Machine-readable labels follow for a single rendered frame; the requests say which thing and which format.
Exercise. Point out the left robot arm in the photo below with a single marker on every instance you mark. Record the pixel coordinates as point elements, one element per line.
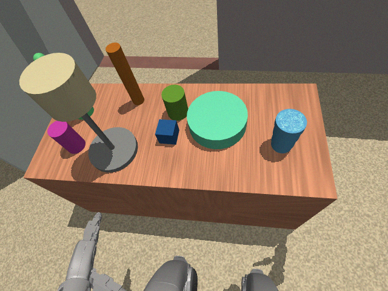
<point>75,284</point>

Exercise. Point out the desk lamp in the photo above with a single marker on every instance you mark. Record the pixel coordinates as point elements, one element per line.
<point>57,84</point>

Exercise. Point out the left robot hand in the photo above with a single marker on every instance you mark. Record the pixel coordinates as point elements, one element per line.
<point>81,263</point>

